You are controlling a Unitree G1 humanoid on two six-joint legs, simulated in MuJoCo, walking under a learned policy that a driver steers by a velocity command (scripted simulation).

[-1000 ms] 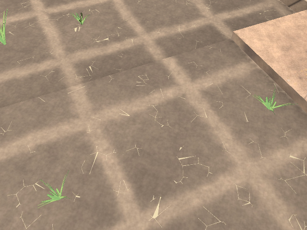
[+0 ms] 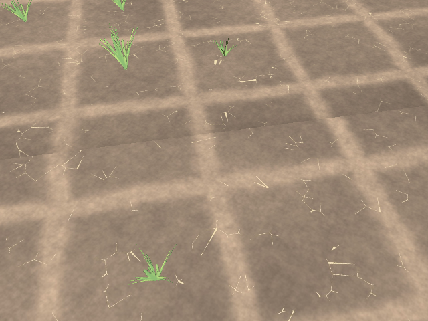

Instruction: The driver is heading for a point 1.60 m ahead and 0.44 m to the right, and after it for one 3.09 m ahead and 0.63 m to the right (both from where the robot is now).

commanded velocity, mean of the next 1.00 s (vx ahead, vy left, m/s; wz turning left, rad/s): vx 0.21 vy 0.00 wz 0.01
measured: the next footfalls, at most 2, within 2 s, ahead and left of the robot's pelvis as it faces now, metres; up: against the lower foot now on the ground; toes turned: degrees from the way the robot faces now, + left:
left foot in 1.06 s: +0.44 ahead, +0.05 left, +0.00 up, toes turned +1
right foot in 1.40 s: +0.41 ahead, -0.19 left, +0.00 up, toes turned -1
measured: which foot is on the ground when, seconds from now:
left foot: down 0.00-0.60, up 0.62-1.00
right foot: down 0.00-1.00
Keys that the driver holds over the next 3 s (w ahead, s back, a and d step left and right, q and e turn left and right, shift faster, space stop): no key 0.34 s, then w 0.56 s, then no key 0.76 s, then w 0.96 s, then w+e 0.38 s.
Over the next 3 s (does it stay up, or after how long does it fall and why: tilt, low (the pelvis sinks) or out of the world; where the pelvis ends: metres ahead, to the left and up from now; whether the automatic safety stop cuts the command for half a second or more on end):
stays up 0.99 -0.03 -0.01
